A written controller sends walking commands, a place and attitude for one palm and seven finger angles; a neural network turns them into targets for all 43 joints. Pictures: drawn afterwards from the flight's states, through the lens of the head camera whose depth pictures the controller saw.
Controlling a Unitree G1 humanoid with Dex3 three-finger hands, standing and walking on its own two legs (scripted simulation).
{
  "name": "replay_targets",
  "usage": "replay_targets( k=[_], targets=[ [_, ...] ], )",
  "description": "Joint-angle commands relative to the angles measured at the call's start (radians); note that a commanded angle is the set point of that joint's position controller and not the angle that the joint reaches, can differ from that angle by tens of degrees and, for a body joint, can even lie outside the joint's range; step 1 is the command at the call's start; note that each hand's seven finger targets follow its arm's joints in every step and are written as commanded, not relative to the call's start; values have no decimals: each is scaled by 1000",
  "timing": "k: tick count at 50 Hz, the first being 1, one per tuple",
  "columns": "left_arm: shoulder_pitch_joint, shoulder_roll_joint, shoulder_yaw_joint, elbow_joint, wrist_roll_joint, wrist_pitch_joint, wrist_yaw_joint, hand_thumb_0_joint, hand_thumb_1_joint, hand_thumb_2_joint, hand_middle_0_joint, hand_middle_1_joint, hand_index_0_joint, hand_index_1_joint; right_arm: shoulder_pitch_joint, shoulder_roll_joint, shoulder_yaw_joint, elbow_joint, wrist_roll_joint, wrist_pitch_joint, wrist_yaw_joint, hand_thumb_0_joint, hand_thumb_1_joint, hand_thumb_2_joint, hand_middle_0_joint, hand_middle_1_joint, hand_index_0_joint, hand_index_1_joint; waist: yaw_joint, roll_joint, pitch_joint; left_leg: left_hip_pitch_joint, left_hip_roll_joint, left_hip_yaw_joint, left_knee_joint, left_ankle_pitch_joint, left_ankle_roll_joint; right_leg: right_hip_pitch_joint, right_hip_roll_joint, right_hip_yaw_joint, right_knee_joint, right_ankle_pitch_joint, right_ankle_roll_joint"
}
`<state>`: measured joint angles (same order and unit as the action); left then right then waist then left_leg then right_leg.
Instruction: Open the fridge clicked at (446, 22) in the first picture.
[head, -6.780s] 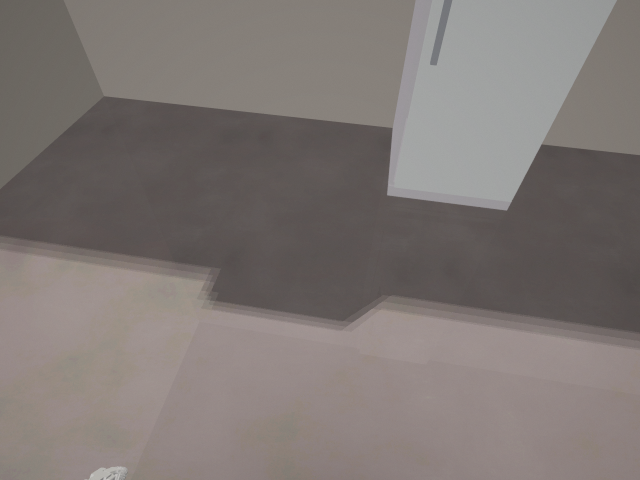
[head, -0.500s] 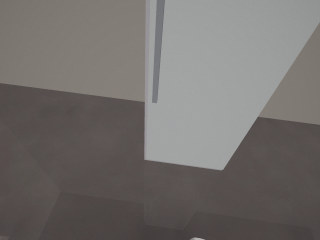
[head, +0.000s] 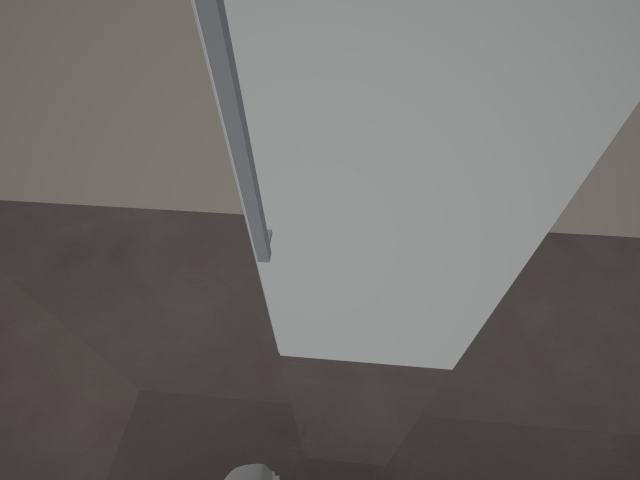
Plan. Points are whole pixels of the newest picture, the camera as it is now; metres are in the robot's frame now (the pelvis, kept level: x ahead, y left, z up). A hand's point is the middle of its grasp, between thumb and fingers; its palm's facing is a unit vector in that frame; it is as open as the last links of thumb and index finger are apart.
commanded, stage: come to a stop and stand still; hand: left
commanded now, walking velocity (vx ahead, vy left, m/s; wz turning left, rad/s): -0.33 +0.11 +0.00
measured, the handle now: (244, 134) +0.50 +0.12 +0.16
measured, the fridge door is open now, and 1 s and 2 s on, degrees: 0 0 0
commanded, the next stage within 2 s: look again from close up in 1.72 s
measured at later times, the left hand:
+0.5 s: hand out of the picture +0.06 +0.19 -0.17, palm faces +0.04 -0.95 -0.31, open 7.4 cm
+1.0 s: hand out of the picture +0.00 +0.15 -0.17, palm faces +0.04 -0.98 -0.21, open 7.3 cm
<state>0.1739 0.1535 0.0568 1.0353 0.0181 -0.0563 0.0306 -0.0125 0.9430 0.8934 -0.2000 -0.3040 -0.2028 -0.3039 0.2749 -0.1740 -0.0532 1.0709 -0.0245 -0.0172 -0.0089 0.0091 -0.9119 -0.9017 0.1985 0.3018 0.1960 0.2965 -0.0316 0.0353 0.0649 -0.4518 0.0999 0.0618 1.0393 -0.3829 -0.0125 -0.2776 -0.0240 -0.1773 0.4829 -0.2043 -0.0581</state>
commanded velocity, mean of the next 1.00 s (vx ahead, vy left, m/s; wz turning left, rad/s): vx -0.08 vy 0.00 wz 0.00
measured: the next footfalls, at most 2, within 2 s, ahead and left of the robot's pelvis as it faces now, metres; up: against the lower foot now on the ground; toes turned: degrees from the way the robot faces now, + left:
left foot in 0.14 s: +0.14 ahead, +0.13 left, +0.00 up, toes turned +5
right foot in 0.46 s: +0.07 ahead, -0.12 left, +0.00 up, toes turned -5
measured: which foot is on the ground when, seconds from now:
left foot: up 0.00-0.12, down 0.14-0.46, up 0.48-0.74, down 0.76-1.00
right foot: down 0.00-0.22, up 0.24-0.44, down 0.46-1.00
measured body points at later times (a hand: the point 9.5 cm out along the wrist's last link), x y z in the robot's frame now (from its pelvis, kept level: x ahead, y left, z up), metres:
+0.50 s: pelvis +0.03 -0.02 -0.01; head +0.05 -0.05 +0.44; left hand +0.06 +0.24 -0.15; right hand +0.13 -0.24 -0.17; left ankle +0.10 +0.13 -0.73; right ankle +0.03 -0.12 -0.74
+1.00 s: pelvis -0.02 -0.03 +0.01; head -0.02 -0.03 +0.46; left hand +0.00 +0.21 -0.15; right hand -0.04 -0.23 -0.16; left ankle -0.04 +0.11 -0.74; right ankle +0.03 -0.12 -0.74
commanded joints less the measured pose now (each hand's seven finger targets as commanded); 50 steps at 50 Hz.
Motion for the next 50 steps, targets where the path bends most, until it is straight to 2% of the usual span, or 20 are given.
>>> replay_targets(
  k=[1, 4, 6, 7, 10, 13, 18, 21, 22, 23, 24, 25, 27, 29, 33, 35, 37, 40, 45, 50],
  targets=[
    [69, 103, -6, -8, 6, -4, -7, 0, 900, 900, -200, -300, -200, -300, 84, 34, 21, -22, 6, 3, 2, 0, -900, -900, 200, 300, 200, 300, 12, -142, -58, 96, -3, 17, -246, 64, -25, -1, -233, 168, -213, 330, -110],
    [60, 127, -10, 2, -4, 12, 0, 0, 900, 900, -200, -300, -200, -300, 53, 0, 32, -16, 13, 2, -6, 0, -900, -900, 200, 300, 200, 300, 13, -127, -98, 214, -29, 3, -461, 206, -34, 55, -192, 136, -123, 434, -71],
    [76, 118, -15, 9, -8, 28, 4, 0, 900, 900, -200, -300, -200, -300, 40, -49, 21, -16, 16, -3, -9, 0, -900, -900, 200, 300, 200, 300, 13, -54, -102, 339, 11, -29, -601, 508, -20, 14, -150, 123, -26, 344, -6],
    [110, 104, -15, -1, -11, 38, 10, 0, 900, 900, -200, -300, -200, -300, 23, -96, 12, -31, 14, -6, -13, 0, -900, -900, 200, 300, 200, 300, 26, 40, -101, 358, 94, -88, -596, 738, 19, -6, -114, 115, 0, 232, 34],
    [143, 109, -15, -5, -12, 66, 14, 0, 900, 900, -200, -300, -200, -300, -53, -144, -2, -61, 17, 14, -30, 0, -900, -900, 200, 300, 200, 300, 39, 210, -86, 308, 199, -180, -666, 893, 132, 21, -47, 79, 142, -116, 81],
    [145, 114, -4, -15, -9, 82, 12, 0, 900, 900, -200, -300, -200, -300, -85, -164, -19, -82, 8, 25, -38, 0, -900, -900, 200, 300, 200, 300, 35, 180, -109, 373, 246, -205, -672, 959, 207, -93, -33, 145, 360, -357, 80],
    [151, 85, 6, -47, -6, 79, 10, 0, 900, 900, -200, -300, -200, -300, -124, -180, -45, -113, 2, 40, -30, 0, -900, -900, 200, 300, 200, 300, 32, 112, -184, 404, 226, -152, -618, 887, 199, -95, -22, 150, 335, -309, 81],
    [225, 81, 4, -34, 2, 68, 9, 0, 900, 900, -200, -300, -200, -300, -148, -154, -43, -120, 9, 43, -19, 0, -900, -900, 200, 300, 200, 300, 69, 44, -175, 266, 145, -109, -565, 565, 125, 85, -17, 117, 16, -41, 81],
    [225, 124, 6, -35, 9, 61, 12, 0, 900, 900, -200, -300, -200, -300, -148, -115, -40, -124, 18, 43, -13, 0, -900, -900, 200, 300, 200, 300, 68, -73, -143, 181, 69, -69, -488, 345, 66, 119, -92, 217, -122, 86, 68],
    [171, 198, 13, -50, 15, 56, 12, 0, 900, 900, -200, -300, -200, -300, -138, -51, -26, -141, 25, 48, -3, 0, -900, -900, 200, 300, 200, 300, 39, -275, -85, 61, -54, 16, -410, 30, -1, 94, -272, 411, -180, 165, -12],
    [141, 224, 16, -75, 11, 59, 8, 0, 900, 900, -200, -300, -200, -300, -185, -61, -27, -150, 21, 65, -2, 0, -900, -900, 200, 300, 200, 300, 71, -281, -51, 101, -74, -27, -261, -134, -8, -60, -354, 449, -243, 102, -104],
    [100, 213, 18, -81, 15, 60, 9, 0, 900, 900, -200, -300, -200, -300, -196, -58, -29, -146, 16, 76, -3, 0, -900, -900, 200, 300, 200, 300, 62, -284, -14, 98, -68, -76, -155, -152, 3, -128, -333, 460, -252, 42, -134],
    [41, 170, 7, -77, 14, 58, 9, 0, 900, 900, -200, -300, -200, -300, -134, -50, -24, -103, 15, 72, -4, 0, -900, -900, 200, 300, 200, 300, 22, -202, 5, 86, -65, -71, -76, -87, 3, -95, -262, 357, -199, 160, -124],
    [55, 167, 5, -73, 12, 52, 8, 0, 900, 900, -200, -300, -200, -300, -98, -47, -17, -81, 17, 61, -4, 0, -900, -900, 200, 300, 200, 300, 30, -184, -34, 77, -66, -55, -117, -75, -7, 2, -233, 301, -156, 283, -115],
    [106, 181, 7, -33, 6, 49, 11, 0, 900, 900, -200, -300, -200, -300, -74, -35, 3, -59, 20, 42, -13, 0, -900, -900, 200, 300, 200, 300, 55, -177, -91, 152, -62, -25, -400, -38, -21, 124, -228, 311, -116, 347, -118],
    [77, 175, 4, -21, -5, 51, 11, 0, 900, 900, -200, -300, -200, -300, -1, -30, 13, -21, 18, 32, -18, 0, -900, -900, 200, 300, 200, 300, 29, -158, -104, 285, -57, -28, -606, 110, -14, 75, -202, 299, -104, 215, -67],
    [87, 120, -8, -13, -15, 51, 6, 0, 900, 900, -200, -300, -200, -300, 11, -72, 16, -3, 10, 12, -23, 0, -900, -900, 200, 300, 200, 300, 48, 2, -98, 340, 40, -134, -691, 300, 27, 36, -108, 237, -70, 126, 11],
    [51, 122, -13, 11, -11, 62, 2, 0, 900, 900, -200, -300, -200, -300, -29, -80, 25, 9, 10, 11, -22, 0, -900, -900, 200, 300, 200, 300, 61, 81, -39, 180, 58, -143, -752, 154, 30, 128, -72, 186, -93, 27, 48],
    [83, 122, -19, 48, -9, 61, -1, 0, 900, 900, -200, -300, -200, -300, 25, -57, 25, 32, 7, 21, -20, 0, -900, -900, 200, 300, 200, 300, 57, 2, 30, 151, 5, -106, -772, -17, 21, 97, -83, 227, -184, -128, 46],
    [107, 104, -19, 58, -7, 59, 0, 0, 900, 900, -200, -300, -200, -300, 93, -39, 25, 40, 6, 25, -20, 0, -900, -900, 200, 300, 200, 300, 41, -57, 48, 167, -14, -84, -750, -21, 26, 28, -86, 249, -225, -224, 48]
  ],
)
